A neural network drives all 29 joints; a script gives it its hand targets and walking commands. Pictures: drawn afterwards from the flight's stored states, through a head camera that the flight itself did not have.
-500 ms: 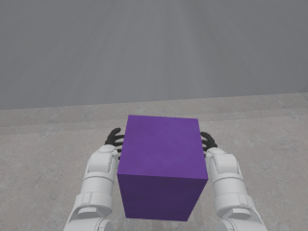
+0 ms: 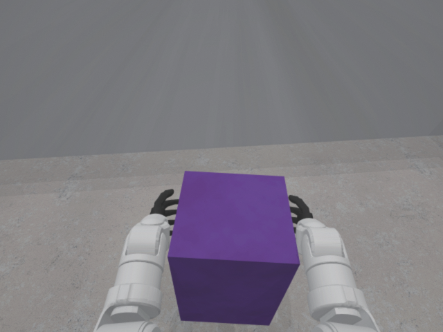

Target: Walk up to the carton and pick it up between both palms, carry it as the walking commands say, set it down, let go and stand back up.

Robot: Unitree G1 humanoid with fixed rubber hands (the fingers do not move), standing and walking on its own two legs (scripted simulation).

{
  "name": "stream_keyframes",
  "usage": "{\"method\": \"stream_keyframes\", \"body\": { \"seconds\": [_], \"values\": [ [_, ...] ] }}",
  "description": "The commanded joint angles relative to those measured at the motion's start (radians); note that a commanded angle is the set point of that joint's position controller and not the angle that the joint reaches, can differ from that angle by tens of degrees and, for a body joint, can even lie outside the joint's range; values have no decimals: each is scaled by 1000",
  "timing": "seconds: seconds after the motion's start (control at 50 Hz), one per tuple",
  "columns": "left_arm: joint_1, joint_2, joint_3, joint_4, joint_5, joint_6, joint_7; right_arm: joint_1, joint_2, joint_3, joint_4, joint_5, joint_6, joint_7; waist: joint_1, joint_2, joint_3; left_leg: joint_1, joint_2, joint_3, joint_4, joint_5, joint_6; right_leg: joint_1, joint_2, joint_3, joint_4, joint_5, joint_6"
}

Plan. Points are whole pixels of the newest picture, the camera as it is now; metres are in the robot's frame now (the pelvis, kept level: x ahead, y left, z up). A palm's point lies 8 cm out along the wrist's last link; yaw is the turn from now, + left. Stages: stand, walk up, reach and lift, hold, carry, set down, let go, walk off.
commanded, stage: hold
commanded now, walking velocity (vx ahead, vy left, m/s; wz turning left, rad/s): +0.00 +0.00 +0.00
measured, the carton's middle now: (229, 252) +0.28 +0.01 -0.02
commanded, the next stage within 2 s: carry in 1.04 s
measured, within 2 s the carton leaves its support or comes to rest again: neither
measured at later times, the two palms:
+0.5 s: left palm (158, 225) +0.29 +0.15 +0.05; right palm (305, 231) +0.29 -0.14 +0.04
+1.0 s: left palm (158, 224) +0.29 +0.15 +0.05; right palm (305, 231) +0.29 -0.14 +0.04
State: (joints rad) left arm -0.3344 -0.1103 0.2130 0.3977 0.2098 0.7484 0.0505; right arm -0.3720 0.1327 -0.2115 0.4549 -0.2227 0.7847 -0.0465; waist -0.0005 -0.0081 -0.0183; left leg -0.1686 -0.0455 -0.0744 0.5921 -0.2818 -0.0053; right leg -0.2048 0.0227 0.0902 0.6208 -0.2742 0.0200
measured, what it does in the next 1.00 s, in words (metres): stands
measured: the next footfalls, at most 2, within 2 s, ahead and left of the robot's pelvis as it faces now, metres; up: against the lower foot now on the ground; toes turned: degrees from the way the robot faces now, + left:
right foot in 1.46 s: +0.21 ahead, -0.17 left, +0.00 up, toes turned -14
left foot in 1.86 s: +0.40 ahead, +0.02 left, +0.00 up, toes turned -7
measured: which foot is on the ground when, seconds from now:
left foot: down 0.00-1.00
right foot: down 0.00-1.00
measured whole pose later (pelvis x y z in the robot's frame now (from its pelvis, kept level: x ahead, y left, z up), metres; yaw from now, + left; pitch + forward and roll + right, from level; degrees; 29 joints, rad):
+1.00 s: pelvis +0.00 +0.00 +0.00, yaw +0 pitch -8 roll +1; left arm -0.32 -0.11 0.20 0.37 0.21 0.75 0.05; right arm -0.35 0.14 -0.21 0.42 -0.22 0.79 -0.04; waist 0.00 -0.01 -0.02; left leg -0.16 -0.05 -0.07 0.59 -0.28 -0.01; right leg -0.20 0.02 0.09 0.62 -0.27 0.02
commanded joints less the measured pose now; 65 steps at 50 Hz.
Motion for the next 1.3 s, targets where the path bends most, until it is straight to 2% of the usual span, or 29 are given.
{"method": "stream_keyframes", "body": {
  "seconds": [0.0,0.04,0.16,0.26,0.28,0.36,0.38,0.42,0.52,0.54,0.56,0.6,0.62,0.7,0.74,0.84,0.88,0.94,1.0,1.02,1.04,1.08,1.12,1.14,1.16,1.2,1.22,1.24,1.28],
  "values": [
    [-633,-1169,-595,-171,-309,-24,-290,-679,1163,622,-295,338,-64,277,-3,14,-368,44,-33,-32,-137,96,25,164,42,5,-155,110,-16],
    [-633,-1146,-570,-130,-291,-17,-288,-656,1134,570,-215,304,-56,280,2,5,-294,25,-22,-52,-164,28,24,123,40,-6,-161,51,-18],
    [-659,-1155,-600,-182,-318,-31,-293,-641,1166,601,-251,319,-66,274,-5,-32,-328,52,-20,-40,-153,99,28,143,42,3,-163,104,-17],
    [-614,-1170,-598,-172,-305,-24,-290,-604,1135,590,-250,312,-69,282,-5,26,-313,58,-16,-59,-155,91,18,128,39,-3,-145,121,-24],
    [-579,-1168,-589,-165,-302,-23,-291,-633,1128,613,-310,322,-72,281,4,0,-351,75,-18,-50,-153,134,20,148,42,-7,-153,148,-20],
    [-603,-1127,-572,-155,-300,-19,-292,-583,1141,574,-206,294,-55,274,-5,-25,-298,57,-19,-41,-159,88,22,135,41,-9,-166,99,-12],
    [-598,-1133,-569,-128,-281,-13,-290,-609,1122,573,-226,300,-59,277,3,12,-248,29,-14,-47,-167,69,21,117,37,-6,-165,86,-21],
    [-570,-1159,-576,-148,-292,-21,-288,-653,1137,608,-301,321,-72,280,13,-15,-316,60,-19,-48,-156,114,22,140,41,-5,-157,125,-19],
    [-609,-1151,-599,-188,-307,-22,-290,-603,1130,592,-278,313,-67,273,-8,18,-328,57,-26,-44,-153,111,20,158,44,-5,-159,123,-24],
    [-603,-1144,-583,-171,-296,-27,-291,-614,1162,614,-259,314,-62,274,12,-31,-313,42,-24,-38,-150,105,28,153,40,-3,-166,107,-18],
    [-603,-1173,-610,-175,-308,-20,-295,-618,1144,619,-305,320,-70,272,-9,13,-349,66,-28,-42,-152,117,23,146,44,-3,-160,129,-25],
    [-606,-1141,-609,-202,-310,-22,-292,-597,1141,603,-274,305,-61,272,-5,-29,-314,65,-20,-44,-164,127,15,135,50,-17,-162,134,-17],
    [-587,-1156,-615,-182,-306,-22,-291,-591,1128,612,-283,314,-66,274,-14,17,-333,86,-29,-43,-155,141,17,147,46,-8,-165,153,-25],
    [-630,-1145,-581,-176,-297,-23,-286,-612,1148,582,-224,295,-60,276,-3,-22,-283,52,-19,-56,-161,34,26,104,42,-2,-159,56,-26],
    [-638,-1140,-576,-155,-284,-24,-292,-647,1140,585,-253,311,-70,280,12,31,-258,24,-24,-44,-156,25,22,115,33,4,-160,46,-27],
    [-614,-1157,-578,-163,-301,-25,-293,-659,1146,610,-293,315,-73,277,10,-29,-311,48,-19,-54,-151,60,26,133,38,3,-151,86,-25],
    [-594,-1163,-586,-157,-292,-21,-291,-613,1127,592,-263,308,-69,279,-13,23,-291,47,-21,-55,-160,77,20,134,38,-2,-157,111,-28],
    [-634,-1153,-590,-180,-299,-27,-293,-637,1174,609,-273,314,-73,279,15,-7,-304,52,-21,-45,-152,78,29,128,37,5,-165,79,-24],
    [-599,-1147,-586,-173,-296,-18,-291,-610,1139,584,-262,303,-65,277,1,7,-285,51,-23,-44,-159,83,19,132,39,-4,-162,103,-27],
    [-648,-1097,-581,-150,-241,-21,-285,-629,1069,576,-234,271,-62,282,5,20,-284,-72,131,-60,-129,-48,11,-35,-151,69,-175,-19,-51],
    [-671,-1092,-584,-172,-248,-19,-279,-688,1078,617,-268,294,-60,281,15,-13,-225,-138,100,-84,-119,-274,31,-92,-129,122,-226,-314,-82],
    [-689,-1101,-621,-234,-283,-4,-268,-670,1078,640,-314,312,-43,264,14,-52,-208,-180,80,-40,-52,-417,45,-176,-133,189,-305,-547,-100],
    [-699,-1126,-680,-336,-347,25,-246,-667,1093,679,-419,349,-22,246,4,-148,-304,-22,10,108,-15,-230,21,-208,-160,190,-372,-440,-90],
    [-701,-1143,-708,-425,-387,32,-236,-696,1086,709,-527,383,-17,235,-3,-138,-355,52,12,102,-105,-198,20,-216,-141,175,-345,-399,-89],
    [-668,-1144,-717,-433,-389,60,-222,-649,1088,706,-534,389,7,223,-13,-50,-410,183,66,17,-202,-223,40,-266,-95,105,-233,-310,-55],
    [-666,-1113,-755,-522,-391,97,-199,-607,1071,720,-569,415,42,197,-37,291,-415,340,370,-423,-404,-494,160,-526,42,-130,173,-186,4],
    [-666,-1085,-763,-530,-383,118,-191,-558,1065,720,-554,411,62,189,-24,269,-346,248,459,-497,-439,-544,198,-550,-32,-133,243,-187,-6],
    [-604,-1077,-760,-527,-389,140,-183,-553,1042,742,-618,415,80,171,-14,173,-331,237,445,-453,-420,-481,198,-532,-54,-116,244,-183,-30],
    [-517,-1057,-752,-529,-391,185,-165,-519,987,746,-673,407,126,143,-11,167,-282,185,401,-262,-395,-313,173,-475,-63,-140,152,-169,-39]
  ]
}}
